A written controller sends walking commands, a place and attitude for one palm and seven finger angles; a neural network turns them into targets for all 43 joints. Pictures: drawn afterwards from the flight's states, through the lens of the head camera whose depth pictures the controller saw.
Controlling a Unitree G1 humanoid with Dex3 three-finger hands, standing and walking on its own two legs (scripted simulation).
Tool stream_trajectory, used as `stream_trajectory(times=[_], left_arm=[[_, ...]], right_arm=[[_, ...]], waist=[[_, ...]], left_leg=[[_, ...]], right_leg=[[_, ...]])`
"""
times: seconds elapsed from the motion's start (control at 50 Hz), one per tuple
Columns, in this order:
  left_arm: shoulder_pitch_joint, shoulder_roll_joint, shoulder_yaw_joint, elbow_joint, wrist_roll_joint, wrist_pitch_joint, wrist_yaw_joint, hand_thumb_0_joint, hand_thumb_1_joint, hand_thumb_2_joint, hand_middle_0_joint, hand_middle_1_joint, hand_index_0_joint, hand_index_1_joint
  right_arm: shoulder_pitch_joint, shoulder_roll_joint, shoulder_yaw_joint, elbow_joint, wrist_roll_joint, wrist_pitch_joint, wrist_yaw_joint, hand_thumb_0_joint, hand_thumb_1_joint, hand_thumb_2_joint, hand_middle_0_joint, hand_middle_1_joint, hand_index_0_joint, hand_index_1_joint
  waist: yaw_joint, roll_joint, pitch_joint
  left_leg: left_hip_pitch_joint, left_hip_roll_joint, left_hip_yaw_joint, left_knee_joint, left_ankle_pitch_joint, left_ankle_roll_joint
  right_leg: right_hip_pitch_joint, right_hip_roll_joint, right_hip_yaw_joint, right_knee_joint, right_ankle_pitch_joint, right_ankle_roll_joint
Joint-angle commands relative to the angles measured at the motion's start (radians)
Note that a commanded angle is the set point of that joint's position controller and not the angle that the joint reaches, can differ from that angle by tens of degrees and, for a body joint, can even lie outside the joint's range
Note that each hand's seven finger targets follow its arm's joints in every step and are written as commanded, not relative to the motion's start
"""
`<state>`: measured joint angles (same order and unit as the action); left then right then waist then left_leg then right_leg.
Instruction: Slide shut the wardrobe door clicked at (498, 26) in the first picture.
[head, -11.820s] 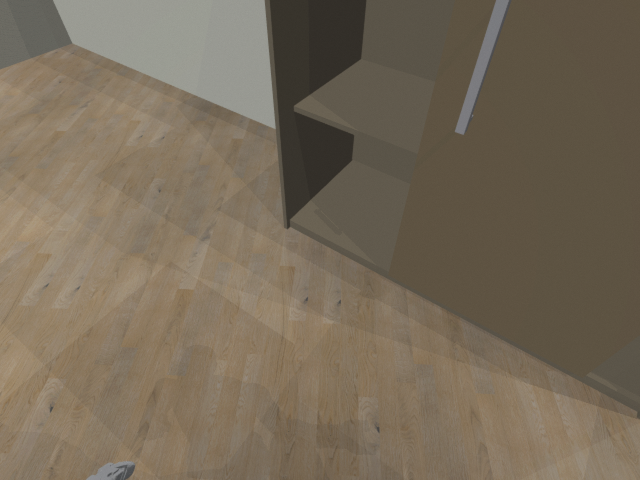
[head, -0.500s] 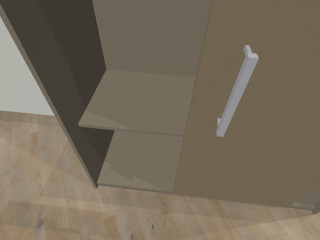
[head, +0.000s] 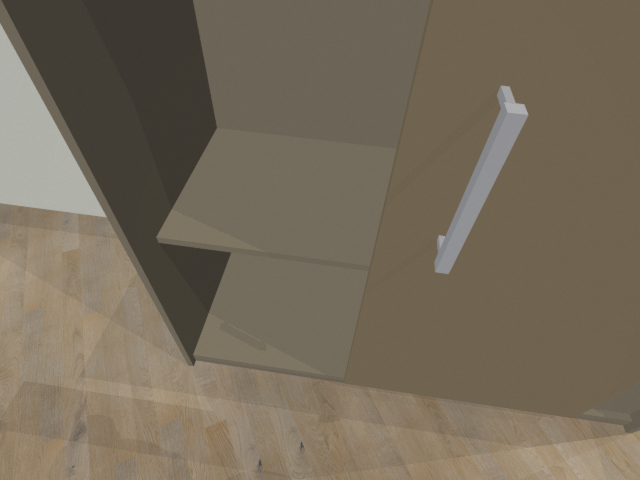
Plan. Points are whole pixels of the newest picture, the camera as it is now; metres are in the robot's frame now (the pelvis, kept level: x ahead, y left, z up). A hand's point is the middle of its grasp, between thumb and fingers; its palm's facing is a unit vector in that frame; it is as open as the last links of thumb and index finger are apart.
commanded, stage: look again from close up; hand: right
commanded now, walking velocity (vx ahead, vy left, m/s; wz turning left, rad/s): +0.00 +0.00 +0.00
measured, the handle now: (468, 193) +0.46 -0.17 +0.12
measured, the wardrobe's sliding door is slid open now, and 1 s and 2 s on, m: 0.49 0.49 0.49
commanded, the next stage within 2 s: raise the hand with hooked fingers in 0.74 s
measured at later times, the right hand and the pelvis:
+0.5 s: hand out of the picture -0.05 -0.22 -0.18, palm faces +0.00 +0.98 -0.21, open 7.4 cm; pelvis -0.04 -0.04 +0.00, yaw +1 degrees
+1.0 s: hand out of the picture +0.11 -0.23 -0.06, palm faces +0.26 +0.94 -0.23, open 7.3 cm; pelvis -0.04 -0.03 -0.01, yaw -2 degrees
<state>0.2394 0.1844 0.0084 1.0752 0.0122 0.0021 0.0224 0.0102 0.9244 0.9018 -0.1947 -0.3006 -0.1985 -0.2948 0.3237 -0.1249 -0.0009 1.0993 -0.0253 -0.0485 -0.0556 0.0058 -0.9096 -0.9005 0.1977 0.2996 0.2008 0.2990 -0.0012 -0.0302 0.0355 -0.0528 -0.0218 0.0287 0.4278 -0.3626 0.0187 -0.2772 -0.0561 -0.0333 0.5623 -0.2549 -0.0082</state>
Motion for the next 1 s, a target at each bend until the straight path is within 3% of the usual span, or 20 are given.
stream_trajectory(times=[0.0,0.04,0.06,0.1,0.12,0.18,0.24,0.32,0.42,0.6,0.8,0.82,0.84,0.86,0.88,0.9,0.92,0.94,0.96,0.98], left_arm=[[0.133,0.074,0.013,-0.073,0.006,-0.037,0.007,0.000,0.900,0.900,-0.200,-0.300,-0.200,-0.300],[0.105,0.089,0.015,-0.076,-0.001,-0.032,0.013,0.000,0.900,0.900,-0.200,-0.300,-0.200,-0.300],[0.085,0.088,0.012,-0.082,-0.001,-0.028,0.014,0.000,0.900,0.900,-0.200,-0.300,-0.200,-0.300],[0.059,0.083,0.009,-0.089,-0.002,-0.024,0.010,0.000,0.900,0.900,-0.200,-0.300,-0.200,-0.300],[0.060,0.086,0.009,-0.085,-0.001,-0.023,0.009,0.000,0.900,0.900,-0.200,-0.300,-0.200,-0.300],[0.042,0.093,0.010,-0.080,0.002,-0.020,0.005,0.000,0.900,0.900,-0.200,-0.300,-0.200,-0.300],[0.038,0.099,0.012,-0.081,0.004,-0.017,0.000,0.000,0.900,0.900,-0.200,-0.300,-0.200,-0.300],[0.043,0.111,0.016,-0.076,0.005,-0.020,-0.002,0.000,0.900,0.900,-0.200,-0.300,-0.200,-0.300],[0.051,0.101,0.014,-0.065,0.001,-0.019,-0.004,0.000,0.900,0.900,-0.200,-0.300,-0.200,-0.300],[0.070,0.089,0.007,-0.018,-0.007,-0.033,0.001,0.000,0.900,0.900,-0.200,-0.300,-0.200,-0.300],[0.062,0.075,0.004,0.006,-0.009,-0.031,0.003,0.000,0.900,0.900,-0.200,-0.300,-0.200,-0.300],[0.000,0.114,0.006,-0.062,-0.009,-0.030,-0.007,0.000,0.900,0.900,-0.200,-0.300,-0.200,-0.300],[0.084,0.258,0.047,-0.432,-0.041,-0.166,0.038,0.000,0.900,0.900,-0.200,-0.300,-0.200,-0.300],[-0.048,0.165,-0.002,-0.370,-0.065,-0.259,0.081,0.000,0.900,0.900,-0.200,-0.300,-0.200,-0.300],[0.005,0.130,0.024,-0.366,-0.059,-0.313,0.068,0.000,0.900,0.900,-0.200,-0.300,-0.200,-0.300],[0.004,0.112,0.016,-0.348,-0.089,-0.325,0.061,0.000,0.900,0.900,-0.200,-0.300,-0.200,-0.300],[-0.018,0.152,0.025,-0.424,-0.093,-0.342,0.070,0.000,0.900,0.900,-0.200,-0.300,-0.200,-0.300],[-0.028,0.175,0.034,-0.432,-0.073,-0.355,0.076,0.000,0.900,0.900,-0.200,-0.300,-0.200,-0.300],[-0.020,0.177,0.039,-0.462,-0.055,-0.357,0.068,0.000,0.900,0.900,-0.200,-0.300,-0.200,-0.300],[-0.027,0.173,0.047,-0.470,-0.037,-0.348,0.058,0.000,0.900,0.900,-0.200,-0.300,-0.200,-0.300]], right_arm=[[0.076,-0.151,-0.025,-0.087,0.015,-0.011,-0.014,0.000,-0.900,-0.900,0.200,0.300,0.200,0.300],[0.089,-0.138,-0.023,-0.090,0.014,0.006,-0.011,0.000,-0.900,-0.900,0.200,0.300,0.200,0.300],[0.087,-0.141,-0.022,-0.092,0.012,0.013,-0.009,0.000,-0.900,-0.900,0.200,0.300,0.200,0.300],[0.078,-0.145,-0.020,-0.095,0.010,0.025,-0.006,0.000,-0.900,-0.900,0.200,0.300,0.200,0.300],[0.067,-0.145,-0.019,-0.097,0.011,0.030,-0.004,0.000,-0.900,-0.900,0.200,0.300,0.200,0.300],[0.050,-0.146,-0.018,-0.102,0.011,0.043,0.004,0.000,-0.900,-0.900,0.200,0.300,0.200,0.300],[0.045,-0.148,-0.016,-0.098,0.009,0.049,0.012,0.000,-0.900,-0.900,0.200,0.300,0.200,0.300],[0.064,-0.148,-0.013,-0.087,0.007,0.048,0.018,0.000,-0.900,-0.900,0.200,0.300,0.200,0.300],[0.075,-0.150,-0.007,-0.067,0.006,0.040,0.021,0.000,-0.900,-0.900,0.200,0.300,0.200,0.300],[0.105,-0.135,0.001,-0.015,0.009,0.028,0.018,0.000,-0.900,-0.900,0.200,0.300,0.200,0.300],[0.117,-0.118,0.003,0.010,0.008,0.027,0.015,0.000,-0.900,-0.900,0.200,0.300,0.200,0.300],[0.124,-0.125,0.004,0.012,-0.010,0.014,-0.018,0.000,-0.900,-0.900,0.200,0.300,0.200,0.300],[-0.581,-0.312,-0.038,-1.598,0.171,-0.185,-0.041,0.000,-0.877,-0.890,0.202,0.315,0.202,0.315],[-0.485,-0.388,-0.102,-1.614,0.108,-0.171,-0.102,0.000,-0.853,-0.880,0.203,0.330,0.203,0.330],[0.062,-0.114,-0.013,-1.257,0.118,-0.025,-0.130,0.000,-0.830,-0.870,0.205,0.345,0.205,0.345],[0.164,0.034,0.097,-1.164,0.150,0.036,-0.120,0.000,-0.807,-0.860,0.207,0.360,0.207,0.360],[0.051,0.015,0.101,-1.359,0.186,-0.014,-0.102,0.000,-0.783,-0.850,0.208,0.375,0.208,0.375],[0.070,-0.058,0.047,-1.336,0.165,-0.054,-0.094,0.000,-0.760,-0.840,0.210,0.390,0.210,0.390],[0.109,-0.064,0.013,-1.265,0.158,-0.087,-0.070,0.000,-0.737,-0.830,0.212,0.405,0.212,0.405],[0.157,-0.020,0.006,-1.147,0.159,-0.138,-0.027,0.000,-0.713,-0.820,0.213,0.420,0.213,0.420]], waist=[[0.034,0.073,-0.125],[0.015,-0.003,-0.072],[0.003,0.006,-0.025],[0.004,0.056,0.029],[0.006,0.063,0.024],[-0.007,0.018,0.080],[-0.009,-0.003,0.108],[-0.016,-0.026,0.062],[-0.010,0.033,0.063],[-0.005,0.035,0.006],[-0.007,0.044,0.034],[-0.009,0.017,0.074],[0.150,-0.161,-0.454],[0.075,-0.177,-0.415],[0.046,-0.183,-0.291],[0.042,-0.105,-0.134],[0.040,-0.100,-0.091],[0.062,-0.033,-0.110],[0.068,0.061,-0.073],[0.054,0.202,-0.063]], left_leg=[[-0.040,0.133,-0.050,0.161,0.850,0.027],[-0.116,0.101,-0.048,0.120,0.552,0.018],[-0.120,0.096,-0.050,0.088,0.478,0.016],[-0.149,0.098,-0.062,0.057,0.396,0.021],[-0.161,0.092,-0.063,0.053,0.314,0.022],[-0.195,0.072,-0.062,0.028,0.054,0.017],[-0.224,0.064,-0.059,0.012,-0.079,0.018],[-0.208,0.067,-0.049,0.022,-0.066,0.015],[-0.235,0.091,-0.080,-0.033,-0.073,0.014],[-0.212,0.107,-0.078,-0.038,0.085,0.003],[-0.218,0.112,-0.080,-0.055,0.087,0.000],[-0.244,0.128,-0.115,-0.100,0.195,0.005],[-0.208,0.027,0.037,0.080,0.284,0.021],[-0.285,0.002,0.041,0.146,0.148,0.018],[-0.361,0.015,0.066,0.202,0.012,0.021],[-0.377,0.026,0.068,0.192,0.017,0.014],[-0.352,0.031,0.071,0.127,0.058,0.005],[-0.392,0.023,0.068,0.105,0.049,0.001],[-0.422,0.011,0.088,0.122,0.039,0.000],[-0.493,-0.001,0.099,0.155,0.023,-0.003]], right_leg=[[0.093,-0.024,0.015,0.026,0.366,-0.056],[0.109,-0.061,0.038,0.033,0.479,-0.060],[0.068,-0.056,0.044,0.032,0.438,-0.061],[0.033,-0.041,0.041,0.007,0.319,-0.046],[0.038,-0.043,0.045,-0.016,0.270,-0.043],[-0.015,-0.047,0.085,-0.099,0.092,-0.055],[-0.052,-0.049,0.119,-0.186,-0.115,-0.057],[-0.040,-0.060,0.144,-0.245,-0.193,-0.062],[-0.018,-0.040,0.116,-0.228,-0.164,-0.050],[0.079,-0.047,0.085,-0.183,0.075,-0.050],[0.078,-0.045,0.074,-0.186,0.079,-0.044],[0.031,-0.058,0.069,-0.025,0.187,-0.011],[0.357,0.039,0.022,-0.094,0.240,-0.027],[0.374,0.000,0.018,-0.101,0.216,-0.028],[0.244,-0.027,0.087,-0.170,0.114,-0.016],[0.098,0.004,0.099,-0.159,0.016,-0.013],[0.041,0.019,0.099,-0.117,-0.064,-0.012],[0.017,0.033,0.089,-0.062,-0.074,-0.017],[-0.053,0.054,0.090,-0.009,-0.045,-0.015],[-0.100,0.045,0.081,0.041,-0.007,-0.007]])
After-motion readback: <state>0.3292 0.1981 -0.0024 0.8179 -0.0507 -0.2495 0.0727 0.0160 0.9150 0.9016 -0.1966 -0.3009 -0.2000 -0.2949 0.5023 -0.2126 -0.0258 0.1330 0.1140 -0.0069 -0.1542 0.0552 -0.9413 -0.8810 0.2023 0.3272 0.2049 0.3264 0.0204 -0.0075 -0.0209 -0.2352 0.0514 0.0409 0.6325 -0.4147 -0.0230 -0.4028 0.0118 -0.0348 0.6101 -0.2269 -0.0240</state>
